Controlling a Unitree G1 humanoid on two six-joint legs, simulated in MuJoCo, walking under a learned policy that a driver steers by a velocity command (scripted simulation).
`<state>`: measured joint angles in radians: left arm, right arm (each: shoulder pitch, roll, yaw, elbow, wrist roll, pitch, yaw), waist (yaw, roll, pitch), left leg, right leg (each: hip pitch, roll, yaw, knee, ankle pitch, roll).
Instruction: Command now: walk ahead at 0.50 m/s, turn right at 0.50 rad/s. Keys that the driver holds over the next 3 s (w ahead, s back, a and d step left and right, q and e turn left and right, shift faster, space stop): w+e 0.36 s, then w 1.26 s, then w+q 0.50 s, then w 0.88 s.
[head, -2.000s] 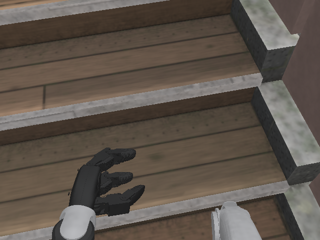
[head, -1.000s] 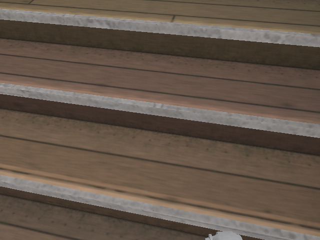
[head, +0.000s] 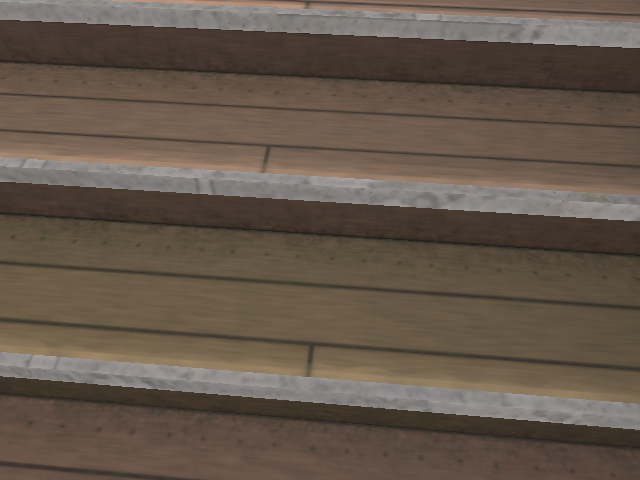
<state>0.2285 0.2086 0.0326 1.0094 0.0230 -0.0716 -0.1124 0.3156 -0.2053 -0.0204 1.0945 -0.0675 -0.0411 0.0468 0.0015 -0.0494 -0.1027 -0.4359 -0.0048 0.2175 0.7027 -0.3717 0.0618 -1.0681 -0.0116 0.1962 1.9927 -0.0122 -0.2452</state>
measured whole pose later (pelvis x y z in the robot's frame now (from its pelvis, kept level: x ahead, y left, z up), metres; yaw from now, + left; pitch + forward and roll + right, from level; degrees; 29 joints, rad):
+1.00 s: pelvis +0.61 -0.03 +0.31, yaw -18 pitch +6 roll +2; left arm 0.17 0.23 0.03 1.01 0.04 -0.08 -0.07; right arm 0.38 -0.17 0.00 1.15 -0.08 -0.04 0.03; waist -0.03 -0.05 -0.15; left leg -0.48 -0.06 0.13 0.75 -0.38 0.09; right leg -1.08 0.05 0.24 1.83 0.09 -0.23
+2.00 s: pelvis +1.18 -0.17 +0.54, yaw -8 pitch +6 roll +4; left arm 0.42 0.14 -0.03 1.08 0.09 -0.12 -0.10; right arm -0.02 -0.14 0.03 0.79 -0.02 -0.01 0.08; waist 0.02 -0.08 -0.12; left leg -0.89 -0.04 0.15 1.26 -0.50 0.10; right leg -0.11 -0.15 -0.13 0.58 -0.10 -0.07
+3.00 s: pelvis +1.69 -0.26 +0.82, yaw +1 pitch +6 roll +0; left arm 0.58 0.02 -0.06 1.21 0.13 -0.08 -0.07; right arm -0.02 -0.09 0.06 0.87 -0.05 0.01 0.05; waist 0.09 -0.02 -0.13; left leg -1.41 0.17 0.05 1.70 -0.05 0.20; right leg -0.11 0.01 -0.12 0.34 -0.34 -0.06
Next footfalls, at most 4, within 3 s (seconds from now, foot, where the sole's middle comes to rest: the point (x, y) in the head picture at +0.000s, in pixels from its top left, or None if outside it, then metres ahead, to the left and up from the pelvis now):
0.28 right None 0.34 -0.14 -0.59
0.74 left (323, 325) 0.68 0.03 -0.43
1.34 right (467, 143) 1.00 -0.25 -0.27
1.92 left None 1.32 -0.10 -0.12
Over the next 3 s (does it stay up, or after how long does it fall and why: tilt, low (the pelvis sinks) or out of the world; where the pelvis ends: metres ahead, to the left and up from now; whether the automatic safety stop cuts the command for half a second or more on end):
stays up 1.69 -0.26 0.82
